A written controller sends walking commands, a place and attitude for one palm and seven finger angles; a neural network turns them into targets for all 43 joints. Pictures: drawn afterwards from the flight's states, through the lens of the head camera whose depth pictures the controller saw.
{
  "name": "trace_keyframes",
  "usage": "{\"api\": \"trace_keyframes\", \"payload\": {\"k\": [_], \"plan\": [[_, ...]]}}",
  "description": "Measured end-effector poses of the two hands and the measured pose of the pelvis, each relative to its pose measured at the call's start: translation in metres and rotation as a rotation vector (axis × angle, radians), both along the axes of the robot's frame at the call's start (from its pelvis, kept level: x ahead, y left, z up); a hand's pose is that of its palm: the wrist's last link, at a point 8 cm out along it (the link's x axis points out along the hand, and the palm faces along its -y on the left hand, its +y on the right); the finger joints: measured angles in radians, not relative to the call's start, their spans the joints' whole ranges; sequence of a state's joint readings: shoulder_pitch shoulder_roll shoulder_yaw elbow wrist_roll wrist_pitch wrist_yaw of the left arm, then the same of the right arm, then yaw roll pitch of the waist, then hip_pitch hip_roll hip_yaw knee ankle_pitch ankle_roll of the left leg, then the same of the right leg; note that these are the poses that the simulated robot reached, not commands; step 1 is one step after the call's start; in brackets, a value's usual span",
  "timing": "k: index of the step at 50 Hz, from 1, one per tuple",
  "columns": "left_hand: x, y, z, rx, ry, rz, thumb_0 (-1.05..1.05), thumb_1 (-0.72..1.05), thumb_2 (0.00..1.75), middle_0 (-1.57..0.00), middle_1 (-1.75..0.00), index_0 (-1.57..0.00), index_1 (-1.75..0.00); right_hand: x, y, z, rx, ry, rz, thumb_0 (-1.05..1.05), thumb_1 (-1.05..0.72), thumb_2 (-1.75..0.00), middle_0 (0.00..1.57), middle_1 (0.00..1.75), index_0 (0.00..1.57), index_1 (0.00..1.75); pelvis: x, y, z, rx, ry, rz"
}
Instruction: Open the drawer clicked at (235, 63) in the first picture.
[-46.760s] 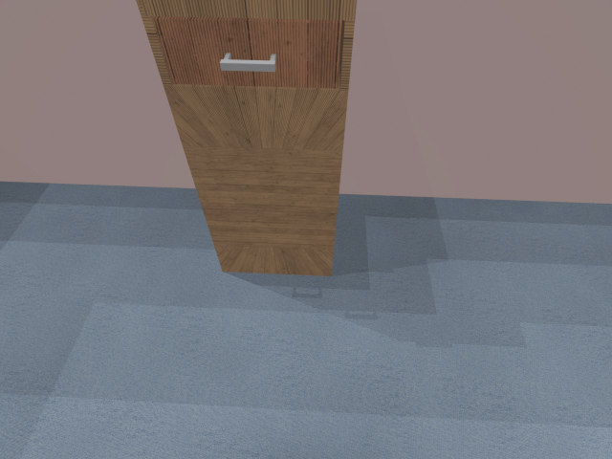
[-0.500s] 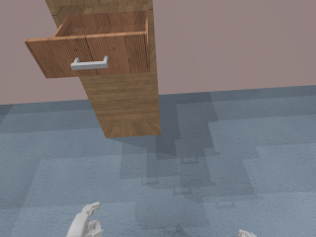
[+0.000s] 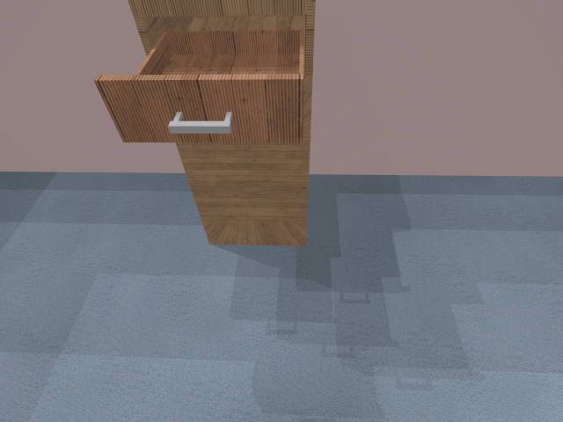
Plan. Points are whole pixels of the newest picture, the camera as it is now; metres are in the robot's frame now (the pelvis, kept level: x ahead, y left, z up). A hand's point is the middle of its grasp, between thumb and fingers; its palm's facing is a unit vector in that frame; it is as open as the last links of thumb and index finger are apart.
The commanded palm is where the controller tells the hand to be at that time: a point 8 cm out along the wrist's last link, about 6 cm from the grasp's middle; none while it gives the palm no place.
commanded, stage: let the arm hang, fingers relaxed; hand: left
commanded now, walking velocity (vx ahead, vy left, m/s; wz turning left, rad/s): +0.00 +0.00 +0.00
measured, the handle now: (202, 121) +0.61 +0.19 +0.10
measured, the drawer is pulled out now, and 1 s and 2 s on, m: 0.30 0.30 0.30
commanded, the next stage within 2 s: look to check the result in 0.38 s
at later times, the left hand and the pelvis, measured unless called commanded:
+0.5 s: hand out of the picture +0.01 +0.19 -0.17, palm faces -0.02 -0.98 -0.22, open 7.4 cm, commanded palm none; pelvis -0.01 +0.00 +0.00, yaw +0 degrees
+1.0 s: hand out of the picture +0.03 +0.20 -0.16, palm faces -0.02 -0.96 -0.27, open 7.4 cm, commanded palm none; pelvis -0.01 -0.01 +0.00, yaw +0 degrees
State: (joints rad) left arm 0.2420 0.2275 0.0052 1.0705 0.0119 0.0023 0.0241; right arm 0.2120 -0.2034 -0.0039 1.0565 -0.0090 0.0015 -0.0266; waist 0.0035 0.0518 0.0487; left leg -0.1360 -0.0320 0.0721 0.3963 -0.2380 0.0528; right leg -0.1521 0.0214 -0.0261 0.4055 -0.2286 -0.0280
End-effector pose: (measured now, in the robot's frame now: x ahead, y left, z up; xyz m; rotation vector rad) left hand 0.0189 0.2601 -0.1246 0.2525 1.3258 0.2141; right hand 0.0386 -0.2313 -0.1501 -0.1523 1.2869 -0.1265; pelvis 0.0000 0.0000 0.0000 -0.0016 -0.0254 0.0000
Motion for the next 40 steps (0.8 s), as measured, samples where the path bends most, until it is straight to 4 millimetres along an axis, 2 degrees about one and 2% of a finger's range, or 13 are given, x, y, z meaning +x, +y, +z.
{"api": "trace_keyframes", "payload": {"k": [4, 8, 17, 26, 32, 40], "plan": [[0.003, -0.004, 0.0, -0.011, -0.019, -0.01, 0.01, 0.91, 0.9, -0.2, -0.3, -0.19, -0.3, 0.003, 0.0, 0.002, 0.0, -0.018, 0.0, 0.0, -0.91, -0.9, 0.2, 0.3, 0.2, 0.3, -0.002, 0.001, 0.001, 0.002, -0.01, -0.003], [0.005, -0.013, -0.004, -0.038, -0.03, -0.021, 0.01, 0.91, 0.9, -0.2, -0.3, -0.19, -0.3, -0.002, -0.004, 0.005, -0.013, -0.011, -0.003, 0.0, -0.91, -0.9, 0.2, 0.3, 0.2, 0.3, -0.005, 0.0, 0.002, 0.003, -0.016, -0.004], [-0.004, -0.029, -0.014, -0.095, -0.003, -0.03, 0.01, 0.9, 0.9, -0.2, -0.3, -0.2, -0.3, -0.037, -0.015, 0.011, -0.052, 0.072, -0.026, 0.0, -0.91, -0.9, 0.2, 0.3, 0.2, 0.3, -0.01, -0.001, 0.003, 0.002, -0.016, -0.006], [-0.017, -0.025, -0.014, -0.084, 0.039, -0.02, 0.01, 0.9, 0.9, -0.2, -0.3, -0.2, -0.3, -0.063, -0.016, 0.011, -0.055, 0.139, -0.044, 0.0, -0.91, -0.9, 0.2, 0.3, 0.2, 0.3, -0.012, -0.002, 0.004, 0.002, -0.014, -0.004], [-0.019, -0.016, -0.01, -0.057, 0.044, -0.016, 0.01, 0.9, 0.9, -0.2, -0.3, -0.2, -0.3, -0.062, -0.014, 0.008, -0.043, 0.138, -0.042, 0.0, -0.91, -0.9, 0.2, 0.3, 0.2, 0.3, -0.013, -0.002, 0.004, 0.002, -0.013, -0.003], [-0.01, -0.01, -0.006, -0.032, 0.02, -0.021, 0.01, 0.9, 0.9, -0.2, -0.3, -0.2, -0.3, -0.044, -0.017, 0.008, -0.041, 0.097, -0.03, 0.0, -0.91, -0.9, 0.2, 0.3, 0.2, 0.3, -0.012, -0.004, 0.004, 0.003, -0.011, -0.002]]}}
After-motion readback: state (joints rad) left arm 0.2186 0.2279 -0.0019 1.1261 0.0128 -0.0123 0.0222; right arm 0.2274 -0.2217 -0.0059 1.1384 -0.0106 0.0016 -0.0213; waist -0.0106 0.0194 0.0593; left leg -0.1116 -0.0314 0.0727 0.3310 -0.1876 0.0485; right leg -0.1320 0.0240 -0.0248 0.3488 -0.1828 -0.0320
